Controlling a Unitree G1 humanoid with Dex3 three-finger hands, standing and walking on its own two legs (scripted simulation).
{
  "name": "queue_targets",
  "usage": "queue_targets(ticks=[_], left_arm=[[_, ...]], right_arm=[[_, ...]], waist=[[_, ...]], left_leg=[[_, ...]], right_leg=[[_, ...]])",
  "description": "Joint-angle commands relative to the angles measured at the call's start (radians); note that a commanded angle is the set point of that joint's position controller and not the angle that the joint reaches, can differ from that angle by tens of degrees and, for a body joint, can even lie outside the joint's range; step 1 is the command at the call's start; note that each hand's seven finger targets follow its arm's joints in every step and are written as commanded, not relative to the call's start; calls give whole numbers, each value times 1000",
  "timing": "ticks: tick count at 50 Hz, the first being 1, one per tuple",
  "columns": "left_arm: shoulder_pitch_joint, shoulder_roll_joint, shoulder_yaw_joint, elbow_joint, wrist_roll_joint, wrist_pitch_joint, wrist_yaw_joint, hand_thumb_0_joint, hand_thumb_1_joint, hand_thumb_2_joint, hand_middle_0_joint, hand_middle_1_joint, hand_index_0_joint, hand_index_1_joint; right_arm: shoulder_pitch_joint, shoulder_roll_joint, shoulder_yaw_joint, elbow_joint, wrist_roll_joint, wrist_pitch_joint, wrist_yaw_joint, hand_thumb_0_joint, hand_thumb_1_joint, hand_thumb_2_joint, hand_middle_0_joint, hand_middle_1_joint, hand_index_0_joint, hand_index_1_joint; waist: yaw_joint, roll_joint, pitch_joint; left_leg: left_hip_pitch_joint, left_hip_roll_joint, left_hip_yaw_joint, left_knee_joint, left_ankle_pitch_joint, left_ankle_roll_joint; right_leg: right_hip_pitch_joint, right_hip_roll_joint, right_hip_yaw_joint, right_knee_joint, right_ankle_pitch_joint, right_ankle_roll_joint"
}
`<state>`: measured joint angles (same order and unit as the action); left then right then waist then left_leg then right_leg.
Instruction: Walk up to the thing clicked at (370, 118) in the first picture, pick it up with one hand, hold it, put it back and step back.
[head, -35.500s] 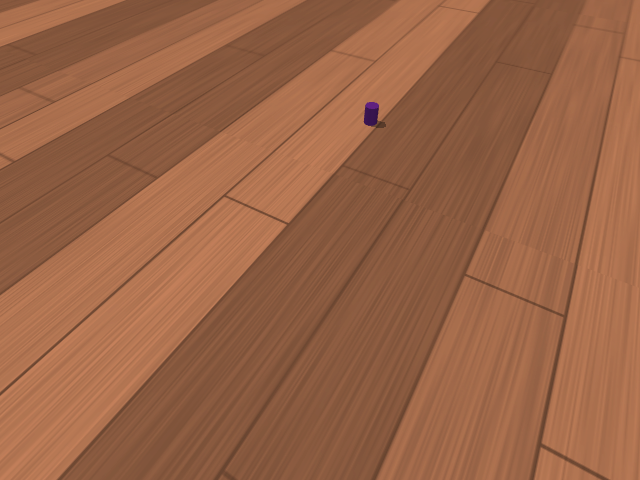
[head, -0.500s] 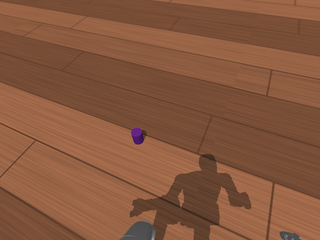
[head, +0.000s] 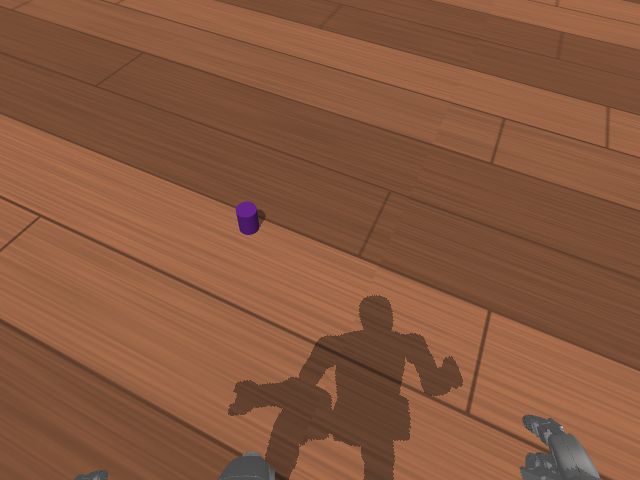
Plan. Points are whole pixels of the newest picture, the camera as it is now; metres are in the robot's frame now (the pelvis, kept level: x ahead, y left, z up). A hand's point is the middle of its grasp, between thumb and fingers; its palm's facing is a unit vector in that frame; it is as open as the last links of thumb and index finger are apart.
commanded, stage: step back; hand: left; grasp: from above
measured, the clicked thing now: (247, 218) +1.03 +0.26 -0.70
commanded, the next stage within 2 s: stand in 1.12 s
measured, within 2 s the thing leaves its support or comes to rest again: neither
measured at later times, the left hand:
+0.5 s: hand out of the picture +0.01 +0.27 -0.13, palm faces +0.03 -0.91 -0.41, open 7.4 cm
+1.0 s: hand out of the picture +0.05 +0.29 -0.15, palm faces +0.09 -0.93 -0.36, open 7.4 cm
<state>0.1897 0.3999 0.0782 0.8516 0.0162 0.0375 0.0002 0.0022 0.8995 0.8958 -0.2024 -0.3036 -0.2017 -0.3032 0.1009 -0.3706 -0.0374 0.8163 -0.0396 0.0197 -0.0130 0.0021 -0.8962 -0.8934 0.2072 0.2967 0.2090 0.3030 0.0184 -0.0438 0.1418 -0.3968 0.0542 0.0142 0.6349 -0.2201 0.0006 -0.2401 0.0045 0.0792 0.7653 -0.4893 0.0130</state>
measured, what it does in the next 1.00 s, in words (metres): steps on the spot: right foot, then left foot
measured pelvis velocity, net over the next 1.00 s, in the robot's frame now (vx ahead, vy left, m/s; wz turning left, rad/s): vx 0.00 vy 0.02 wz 0.06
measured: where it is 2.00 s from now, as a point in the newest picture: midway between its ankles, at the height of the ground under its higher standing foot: outside the picture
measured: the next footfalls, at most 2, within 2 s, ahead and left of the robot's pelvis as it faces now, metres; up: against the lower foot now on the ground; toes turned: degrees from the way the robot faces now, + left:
right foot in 0.02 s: +0.03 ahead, -0.12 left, +0.00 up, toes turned +1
left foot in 0.30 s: +0.02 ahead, +0.13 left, +0.00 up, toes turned +0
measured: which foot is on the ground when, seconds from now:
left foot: down 0.00-0.06, up 0.08-0.28, down 0.30-0.54, up 0.56-0.82, down 0.84-1.00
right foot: up 0.00-0.00, down 0.02-1.00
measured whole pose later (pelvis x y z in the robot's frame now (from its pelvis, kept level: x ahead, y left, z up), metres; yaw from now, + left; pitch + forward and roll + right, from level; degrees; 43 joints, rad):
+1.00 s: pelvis +0.00 +0.02 +0.01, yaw +3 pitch -2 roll +0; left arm 0.16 0.40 0.05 1.00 0.00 0.01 0.00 0.00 0.90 0.90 -0.20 -0.30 -0.20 -0.30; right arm 0.12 -0.33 -0.03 0.99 -0.03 -0.01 0.01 0.00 -0.90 -0.89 0.20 0.30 0.21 0.30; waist 0.03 -0.03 0.11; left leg -0.34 0.03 0.02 0.59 -0.22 0.00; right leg -0.26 -0.03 -0.01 0.77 -0.54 -0.03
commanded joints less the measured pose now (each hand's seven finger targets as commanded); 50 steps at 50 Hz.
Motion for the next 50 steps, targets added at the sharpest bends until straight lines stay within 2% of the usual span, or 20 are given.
queue_targets(ticks=[1,3,4,7,11,14,16,17,19,25,27,29,32,39,42,43,44,45,47,50], left_arm=[[119,182,61,46,18,-66,21,0,900,900,-200,-300,-200,-300],[42,314,87,3,36,-72,23,0,900,900,-200,-300,-200,-300],[-41,369,87,-26,41,-65,24,0,900,900,-200,-300,-200,-300],[-110,223,49,-19,27,-84,24,0,900,900,-200,-300,-200,-300],[13,251,56,19,28,-90,16,0,900,900,-200,-300,-200,-300],[-9,239,48,18,15,-70,12,0,900,900,-200,-300,-200,-300],[11,170,21,13,9,-68,10,0,900,900,-200,-300,-200,-300],[-17,134,10,14,-7,-69,8,0,900,900,-200,-300,-200,-300],[-31,216,36,29,-2,-69,11,0,900,900,-200,-300,-200,-300],[97,155,35,102,9,-98,11,0,900,900,-200,-300,-200,-300],[179,285,72,114,29,-107,26,0,900,900,-200,-300,-200,-300],[34,326,80,60,26,-108,26,0,900,900,-200,-300,-200,-300],[-19,241,56,46,14,-121,26,0,900,900,-200,-300,-200,-300],[-16,225,35,51,-1,-101,23,0,900,900,-200,-300,-200,-300],[-18,186,20,32,-11,-79,20,0,900,900,-200,-300,-200,-300],[-17,152,8,26,-21,-77,20,0,900,900,-200,-300,-200,-300],[-11,142,9,44,-33,-57,23,0,900,900,-200,-300,-200,-300],[-10,171,14,67,-28,-45,26,0,900,900,-200,-300,-200,-300],[-17,170,10,89,-23,-42,17,0,900,900,-200,-300,-200,-300],[39,156,11,133,-17,-53,14,0,900,900,-200,-300,-200,-300]], right_arm=[[40,-227,-69,-18,8,18,3,0,-900,-900,200,300,200,300],[-19,-156,-45,-66,11,10,0,0,-900,-900,200,300,200,300],[-44,-220,-71,-36,11,6,-8,0,-900,-900,200,300,200,300],[-1,-199,-59,20,25,-12,12,0,-900,-900,200,300,200,300],[-22,-184,-50,28,9,-30,21,0,-900,-900,200,300,200,300],[63,-168,-60,74,9,-49,23,0,-900,-900,200,300,200,300],[127,-209,-84,96,-1,-63,14,0,-900,-900,200,300,200,300],[108,-271,-93,95,4,-63,14,0,-900,-900,200,300,200,300],[93,-328,-108,92,6,-53,24,0,-900,-900,200,300,200,300],[-6,-191,-59,69,16,-31,30,0,-900,-900,200,300,200,300],[-22,-111,-35,31,22,-32,23,0,-900,-900,200,300,200,300],[40,-202,-66,65,9,-30,7,0,-900,-900,200,300,200,300],[87,-194,-64,101,13,-38,21,0,-900,-900,200,300,200,300],[63,-138,-53,103,10,-47,27,0,-900,-900,200,300,200,300],[133,-190,-74,142,7,-53,9,0,-900,-900,200,300,200,300],[153,-234,-83,143,6,-58,2,0,-900,-900,200,300,200,300],[97,-268,-76,120,15,-60,-1,0,-900,-900,200,300,200,300],[44,-294,-83,115,19,-56,0,0,-900,-900,200,300,200,300],[-12,-262,-68,112,8,-47,-1,0,-900,-900,200,300,200,300],[-49,-249,-62,119,8,-44,-1,0,-900,-900,200,300,200,300]], waist=[[-3,165,-231],[20,-88,-130],[39,-148,-53],[-32,-59,-1],[29,-133,-37],[-12,-131,-90],[-35,-22,-174],[-27,161,-179],[-37,188,-108],[43,176,-130],[89,-83,-136],[38,-12,-28],[-2,-21,-6],[1,-110,-108],[-31,22,-208],[-37,164,-247],[-20,215,-247],[-19,230,-225],[-2,210,-176],[9,243,-168]], left_leg=[[88,69,-97,54,-39,129],[-182,-63,-115,191,-322,12],[-15,-33,-181,288,-335,-6],[-34,-67,-135,227,-192,-5],[-10,-66,-74,66,-242,-11],[175,-97,-3,-224,-113,1],[386,15,-192,-278,-27,55],[375,152,-426,-312,-133,146],[161,257,-520,-396,-450,261],[-5,57,-194,-170,-157,90],[-260,-147,-102,182,-256,14],[-169,-34,-154,301,-327,0],[-154,-15,-152,266,-207,-2],[107,-46,38,-72,-20,-4],[323,-11,-6,-172,286,44],[351,138,-202,-200,393,114],[247,261,-369,-269,278,230],[189,298,-404,-288,139,272],[140,233,-300,-308,-56,223],[135,175,-230,-250,10,157]], right_leg=[[171,6,-24,-450,183,-40],[16,-319,438,-500,-146,-187],[-267,-415,551,-557,-267,-274],[-119,-218,187,-436,99,-174],[-3,-216,175,-406,186,-167],[0,-185,94,-296,284,-134],[-119,-132,38,-115,376,-80],[-216,-9,-83,-13,111,-37],[-144,-42,-57,85,-88,-49],[190,0,-113,-356,188,-58],[316,-279,364,-519,26,-148],[48,-449,467,-559,-109,-278],[85,-301,192,-506,179,-213],[61,-209,-53,-273,719,-143],[-4,-143,-95,-75,638,-76],[-67,-66,-120,48,468,-37],[-58,4,-110,76,36,-28],[-34,-40,-69,96,-105,-40],[-53,-57,-35,68,-125,-51],[-16,-43,-95,-128,44,-39]])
